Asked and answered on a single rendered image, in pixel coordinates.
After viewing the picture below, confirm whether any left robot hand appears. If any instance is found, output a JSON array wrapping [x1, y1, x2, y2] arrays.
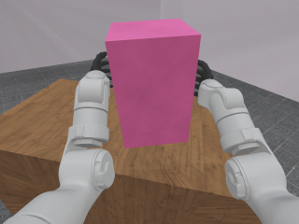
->
[[90, 51, 113, 88]]

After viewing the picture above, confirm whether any carton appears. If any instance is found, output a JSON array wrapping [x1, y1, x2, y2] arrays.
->
[[105, 18, 201, 148]]

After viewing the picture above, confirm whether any robot left upper arm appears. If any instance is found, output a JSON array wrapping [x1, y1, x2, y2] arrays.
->
[[3, 148, 115, 224]]

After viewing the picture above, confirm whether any robot right upper arm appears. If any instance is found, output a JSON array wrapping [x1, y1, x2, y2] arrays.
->
[[224, 151, 299, 224]]

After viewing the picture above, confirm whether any left robot forearm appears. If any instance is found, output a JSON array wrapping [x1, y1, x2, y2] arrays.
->
[[58, 70, 110, 182]]

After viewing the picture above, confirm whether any right robot forearm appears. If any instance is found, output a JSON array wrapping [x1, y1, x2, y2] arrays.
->
[[197, 78, 287, 188]]

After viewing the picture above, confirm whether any right robot hand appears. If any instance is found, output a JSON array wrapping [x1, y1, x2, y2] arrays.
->
[[193, 60, 214, 97]]

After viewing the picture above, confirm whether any pedestal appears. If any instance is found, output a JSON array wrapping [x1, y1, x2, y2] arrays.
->
[[0, 78, 262, 224]]

